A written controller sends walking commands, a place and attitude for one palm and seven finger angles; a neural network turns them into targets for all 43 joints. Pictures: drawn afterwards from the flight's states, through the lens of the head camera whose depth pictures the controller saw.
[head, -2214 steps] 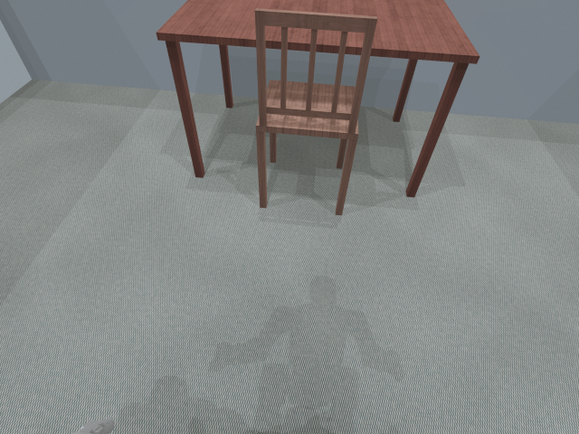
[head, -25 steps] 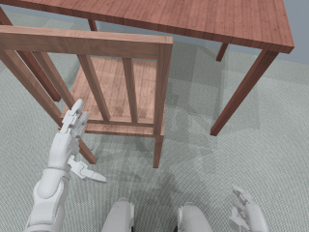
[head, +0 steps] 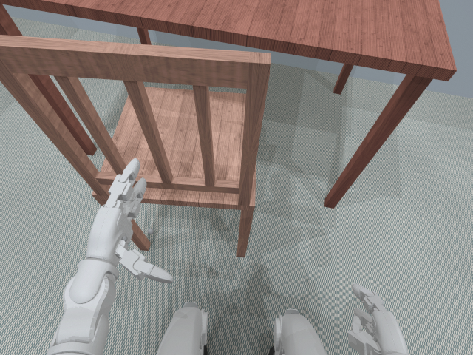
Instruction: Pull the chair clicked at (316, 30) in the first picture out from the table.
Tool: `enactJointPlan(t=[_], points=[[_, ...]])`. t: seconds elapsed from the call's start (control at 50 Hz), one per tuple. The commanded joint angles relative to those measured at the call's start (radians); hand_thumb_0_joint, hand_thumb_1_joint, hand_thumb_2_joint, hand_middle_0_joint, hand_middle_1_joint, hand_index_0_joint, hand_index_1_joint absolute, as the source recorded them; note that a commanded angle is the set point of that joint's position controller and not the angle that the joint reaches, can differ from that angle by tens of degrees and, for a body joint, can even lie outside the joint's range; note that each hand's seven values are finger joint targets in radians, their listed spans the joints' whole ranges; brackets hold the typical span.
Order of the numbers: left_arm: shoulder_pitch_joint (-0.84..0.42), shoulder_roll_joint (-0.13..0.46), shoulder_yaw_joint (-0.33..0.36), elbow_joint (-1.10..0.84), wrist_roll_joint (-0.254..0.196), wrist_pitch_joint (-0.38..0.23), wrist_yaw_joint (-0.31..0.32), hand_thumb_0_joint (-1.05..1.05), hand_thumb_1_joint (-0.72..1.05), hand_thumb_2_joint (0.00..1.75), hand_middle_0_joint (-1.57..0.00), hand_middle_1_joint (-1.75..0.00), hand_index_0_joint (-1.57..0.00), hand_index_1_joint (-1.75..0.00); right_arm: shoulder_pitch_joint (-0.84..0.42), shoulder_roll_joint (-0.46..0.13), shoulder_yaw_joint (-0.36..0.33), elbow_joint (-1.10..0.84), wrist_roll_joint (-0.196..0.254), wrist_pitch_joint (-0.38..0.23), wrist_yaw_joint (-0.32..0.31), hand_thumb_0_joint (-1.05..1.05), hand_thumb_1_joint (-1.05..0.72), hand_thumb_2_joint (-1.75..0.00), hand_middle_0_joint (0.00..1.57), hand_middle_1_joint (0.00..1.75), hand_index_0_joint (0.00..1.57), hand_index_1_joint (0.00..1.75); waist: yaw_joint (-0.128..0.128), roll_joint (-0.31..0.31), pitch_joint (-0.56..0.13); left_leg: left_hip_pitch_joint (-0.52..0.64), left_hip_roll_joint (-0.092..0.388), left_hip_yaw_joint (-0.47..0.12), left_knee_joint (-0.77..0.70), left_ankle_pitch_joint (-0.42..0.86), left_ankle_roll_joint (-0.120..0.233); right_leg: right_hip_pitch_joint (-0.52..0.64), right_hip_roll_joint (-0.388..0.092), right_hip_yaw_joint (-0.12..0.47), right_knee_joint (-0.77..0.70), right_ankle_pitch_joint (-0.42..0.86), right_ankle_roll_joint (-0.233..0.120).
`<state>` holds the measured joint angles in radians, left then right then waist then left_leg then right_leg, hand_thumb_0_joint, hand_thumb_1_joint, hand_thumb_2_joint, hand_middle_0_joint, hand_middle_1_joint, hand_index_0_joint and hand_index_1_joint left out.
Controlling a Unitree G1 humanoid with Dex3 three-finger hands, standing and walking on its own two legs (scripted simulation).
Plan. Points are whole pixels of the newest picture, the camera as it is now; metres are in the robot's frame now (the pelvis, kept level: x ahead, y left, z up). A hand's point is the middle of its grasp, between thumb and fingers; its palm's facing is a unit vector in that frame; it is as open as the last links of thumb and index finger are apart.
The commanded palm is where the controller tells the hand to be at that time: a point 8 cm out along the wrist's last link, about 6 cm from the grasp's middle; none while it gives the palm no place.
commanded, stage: aim the fingers beside a spindle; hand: left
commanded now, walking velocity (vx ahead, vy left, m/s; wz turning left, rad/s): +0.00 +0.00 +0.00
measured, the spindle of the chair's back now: (153, 139) +0.47 +0.17 +0.04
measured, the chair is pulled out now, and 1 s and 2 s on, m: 0.15 0.15 0.15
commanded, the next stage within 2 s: none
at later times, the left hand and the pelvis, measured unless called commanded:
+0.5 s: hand (150, 224) +0.31 +0.15 +0.03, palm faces -0.08 -1.00 -0.05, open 16.9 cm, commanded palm +0.30 +0.21 +0.03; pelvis +0.00 +0.00 +0.00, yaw +0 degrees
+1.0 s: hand (146, 222) +0.32 +0.16 +0.01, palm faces -0.05 -1.00 -0.04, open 16.9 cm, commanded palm +0.30 +0.21 +0.03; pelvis +0.00 +0.00 +0.00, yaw +0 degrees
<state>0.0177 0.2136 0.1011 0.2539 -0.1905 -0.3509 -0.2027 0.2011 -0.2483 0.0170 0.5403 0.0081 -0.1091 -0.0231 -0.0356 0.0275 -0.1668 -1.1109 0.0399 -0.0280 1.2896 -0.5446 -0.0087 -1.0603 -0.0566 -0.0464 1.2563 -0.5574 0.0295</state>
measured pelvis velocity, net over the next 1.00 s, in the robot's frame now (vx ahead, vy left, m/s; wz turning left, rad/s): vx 0.00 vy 0.00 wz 0.00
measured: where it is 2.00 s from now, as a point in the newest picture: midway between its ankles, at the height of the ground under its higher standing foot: outside the picture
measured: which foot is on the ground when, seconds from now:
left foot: down 0.00-1.00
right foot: down 0.00-1.00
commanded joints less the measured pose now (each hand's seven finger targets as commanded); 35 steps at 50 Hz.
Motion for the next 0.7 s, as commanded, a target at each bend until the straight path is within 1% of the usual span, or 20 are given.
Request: enactJointPlan(t=[0.0, 0.04, 0.1, 0.12, 0.14, 0.2, 0.24, 0.28, 0.3, 0.34, 0.38, 0.4, 0.42, 0.48, 0.5, 0.54, 0.6, 0.64, 0.66, 0.68], points=[[-0.202, 0.163, 0.089, -0.285, 0.002, -0.111, 0.031, 0.0, -0.5, 0.3, -0.06, -0.08, -0.06, -0.08, -0.01, -0.138, -0.065, -0.127, -0.006, -0.051, -0.023, 0.0, -0.9, -0.9, 0.2, 0.3, 0.2, 0.3, -0.008, 0.023, -0.336, 0.288, -0.024, -0.011, -0.167, 0.244, 0.024, 0.137, 0.041, -0.01, -0.162, 0.193, -0.057], [-0.224, 0.163, 0.09, -0.322, 0.013, -0.132, 0.054, 0.0, -0.5, 0.3, -0.06, -0.08, -0.06, -0.08, -0.013, -0.129, -0.062, -0.126, -0.011, -0.052, -0.019, 0.0, -0.9, -0.9, 0.2, 0.3, 0.2, 0.3, -0.002, 0.065, -0.362, 0.327, -0.025, -0.016, -0.173, 0.269, 0.021, 0.135, 0.039, -0.01, -0.155, 0.199, -0.06], [-0.177, 0.191, 0.131, -0.292, 0.015, -0.13, 0.067, 0.0, -0.5, 0.3, -0.06, -0.08, -0.06, -0.08, -0.016, -0.13, -0.061, -0.121, -0.012, -0.047, -0.017, 0.0, -0.9, -0.9, 0.2, 0.3, 0.2, 0.3, 0.006, 0.057, -0.37, 0.324, -0.023, -0.016, -0.174, 0.286, 0.02, 0.15, 0.044, -0.012, -0.155, 0.214, -0.06], [-0.179, 0.146, 0.09, -0.271, 0.014, -0.121, 0.058, 0.0, -0.5, 0.3, -0.06, -0.08, -0.06, -0.08, -0.019, -0.126, -0.059, -0.119, -0.011, -0.045, -0.014, 0.0, -0.9, -0.9, 0.2, 0.3, 0.2, 0.3, -0.007, 0.055, -0.362, 0.327, -0.024, -0.013, -0.174, 0.281, 0.021, 0.144, 0.043, -0.012, -0.16, 0.216, -0.058], [-0.157, 0.12, 0.067, -0.249, 0.01, -0.106, 0.047, 0.0, -0.5, 0.3, -0.06, -0.08, -0.06, -0.08, -0.014, -0.127, -0.059, -0.121, -0.009, -0.042, -0.01, 0.0, -0.9, -0.9, 0.2, 0.3, 0.2, 0.3, -0.009, 0.051, -0.348, 0.316, -0.025, -0.011, -0.179, 0.27, 0.02, 0.152, 0.042, -0.014, -0.167, 0.214, -0.058], [-0.098, 0.096, 0.052, -0.122, -0.002, -0.051, 0.004, 0.0, -0.5, 0.3, -0.06, -0.08, -0.06, -0.08, -0.01, -0.14, -0.059, -0.123, 0.0, -0.033, -0.011, 0.0, -0.9, -0.9, 0.2, 0.3, 0.2, 0.3, -0.02, -0.012, -0.291, 0.246, -0.027, -0.005, -0.178, 0.205, 0.024, 0.149, 0.047, -0.013, -0.188, 0.181, -0.056], [-0.134, 0.058, 0.005, -0.112, -0.007, -0.036, -0.02, 0.0, -0.5, 0.3, -0.06, -0.08, -0.06, -0.08, -0.011, -0.143, -0.059, -0.126, 0.004, -0.031, -0.012, 0.0, -0.9, -0.9, 0.2, 0.3, 0.2, 0.3, -0.033, -0.023, -0.268, 0.228, -0.028, -0.005, -0.175, 0.172, 0.025, 0.126, 0.046, -0.013, -0.191, 0.157, -0.053], [-0.18, 0.067, 0.004, -0.152, -0.013, -0.044, -0.024, 0.0, -0.5, 0.3, -0.06, -0.08, -0.06, -0.08, -0.011, -0.144, -0.061, -0.131, 0.004, -0.035, -0.016, 0.0, -0.9, -0.9, 0.2, 0.3, 0.2, 0.3, -0.032, -0.024, -0.284, 0.233, -0.029, -0.007, -0.172, 0.17, 0.027, 0.132, 0.043, -0.01, -0.191, 0.154, -0.054], [-0.205, 0.097, 0.029, -0.185, -0.013, -0.057, -0.018, 0.0, -0.5, 0.3, -0.06, -0.08, -0.06, -0.08, -0.015, -0.145, -0.062, -0.132, 0.002, -0.039, -0.021, 0.0, -0.9, -0.9, 0.2, 0.3, 0.2, 0.3, -0.027, -0.009, -0.304, 0.244, -0.027, -0.008, -0.166, 0.186, 0.027, 0.133, 0.042, -0.01, -0.181, 0.163, -0.055], [-0.208, 0.145, 0.074, -0.297, -0.014, -0.094, 0.003, 0.0, -0.5, 0.3, -0.06, -0.08, -0.06, -0.08, -0.01, -0.139, -0.067, -0.138, -0.004, -0.047, -0.022, 0.0, -0.9, -0.9, 0.2, 0.3, 0.2, 0.3, -0.002, 0.029, -0.399, 0.318, -0.025, -0.01, -0.169, 0.279, 0.024, 0.172, 0.039, -0.008, -0.167, 0.228, -0.059], [-0.224, 0.167, 0.086, -0.383, -0.009, -0.127, 0.034, 0.0, -0.5, 0.3, -0.06, -0.08, -0.06, -0.08, -0.007, -0.13, -0.064, -0.134, -0.01, -0.054, -0.02, 0.0, -0.9, -0.9, 0.2, 0.3, 0.2, 0.3, 0.004, 0.078, -0.436, 0.375, -0.023, -0.015, -0.171, 0.345, 0.02, 0.177, 0.038, -0.007, -0.159, 0.265, -0.06], [-0.211, 0.2, 0.118, -0.377, -0.001, -0.132, 0.05, 0.0, -0.5, 0.3, -0.06, -0.08, -0.06, -0.08, -0.004, -0.131, -0.065, -0.125, -0.013, -0.055, -0.021, 0.0, -0.9, -0.9, 0.2, 0.3, 0.2, 0.3, 0.004, 0.073, -0.428, 0.375, -0.02, -0.018, -0.166, 0.36, 0.02, 0.172, 0.041, -0.008, -0.153, 0.273, -0.059], [-0.198, 0.194, 0.122, -0.364, 0.0, -0.134, 0.059, 0.0, -0.5, 0.3, -0.06, -0.08, -0.06, -0.08, -0.005, -0.127, -0.062, -0.121, -0.014, -0.052, -0.018, 0.0, -0.9, -0.9, 0.2, 0.3, 0.2, 0.3, 0.003, 0.071, -0.416, 0.367, -0.022, -0.018, -0.17, 0.354, 0.019, 0.171, 0.042, -0.009, -0.155, 0.271, -0.058], [-0.167, 0.153, 0.108, -0.21, 0.009, -0.107, 0.059, 0.0, -0.5, 0.3, -0.06, -0.08, -0.06, -0.08, -0.012, -0.127, -0.056, -0.104, -0.011, -0.041, -0.013, 0.0, -0.9, -0.9, 0.2, 0.3, 0.2, 0.3, -0.019, 0.012, -0.305, 0.268, -0.025, -0.007, -0.167, 0.254, 0.022, 0.147, 0.046, -0.013, -0.168, 0.214, -0.054], [-0.143, 0.159, 0.123, -0.148, 0.012, -0.091, 0.051, 0.0, -0.5, 0.3, -0.06, -0.08, -0.06, -0.08, -0.008, -0.132, -0.058, -0.098, -0.009, -0.035, -0.013, 0.0, -0.9, -0.9, 0.2, 0.3, 0.2, 0.3, -0.018, -0.004, -0.287, 0.247, -0.026, -0.005, -0.165, 0.237, 0.024, 0.139, 0.048, -0.013, -0.172, 0.202, -0.055], [-0.112, 0.109, 0.084, -0.07, 0.005, -0.057, 0.018, 0.0, -0.5, 0.3, -0.06, -0.08, -0.06, -0.08, -0.007, -0.14, -0.059, -0.107, -0.002, -0.027, -0.009, 0.0, -0.9, -0.9, 0.2, 0.3, 0.2, 0.3, -0.021, -0.031, -0.251, 0.21, -0.029, 0.001, -0.172, 0.189, 0.021, 0.131, 0.048, -0.015, -0.181, 0.172, -0.054], [-0.154, 0.064, 0.02, -0.106, -0.014, -0.037, -0.032, 0.0, -0.5, 0.3, -0.06, -0.08, -0.06, -0.08, -0.012, -0.145, -0.061, -0.128, 0.005, -0.032, -0.013, 0.0, -0.9, -0.9, 0.2, 0.3, 0.2, 0.3, -0.026, -0.006, -0.298, 0.238, -0.029, 0.001, -0.166, 0.212, 0.026, 0.144, 0.044, -0.009, -0.182, 0.198, -0.056], [-0.156, 0.095, 0.037, -0.204, -0.031, -0.055, -0.042, 0.0, -0.5, 0.3, -0.06, -0.08, -0.06, -0.08, -0.009, -0.143, -0.068, -0.139, 0.003, -0.04, -0.016, 0.0, -0.9, -0.9, 0.2, 0.3, 0.2, 0.3, -0.014, 0.001, -0.369, 0.278, -0.029, 0.003, -0.166, 0.258, 0.027, 0.189, 0.041, -0.002, -0.184, 0.245, -0.055], [-0.166, 0.13, 0.063, -0.271, -0.033, -0.075, -0.036, 0.0, -0.5, 0.3, -0.06, -0.08, -0.06, -0.08, -0.01, -0.143, -0.069, -0.143, 0.002, -0.045, -0.019, 0.0, -0.9, -0.9, 0.2, 0.3, 0.2, 0.3, -0.003, 0.022, -0.406, 0.307, -0.026, 0.0, -0.168, 0.289, 0.026, 0.204, 0.04, -0.001, -0.177, 0.265, -0.057], [-0.191, 0.142, 0.062, -0.346, -0.032, -0.096, -0.025, 0.0, -0.5, 0.3, -0.06, -0.08, -0.06, -0.08, -0.009, -0.138, -0.069, -0.143, -0.002, -0.052, -0.021, 0.0, -0.9, -0.9, 0.2, 0.3, 0.2, 0.3, -0.001, 0.052, -0.446, 0.353, -0.024, -0.004, -0.167, 0.342, 0.026, 0.211, 0.038, 0.0, -0.169, 0.3, -0.058]])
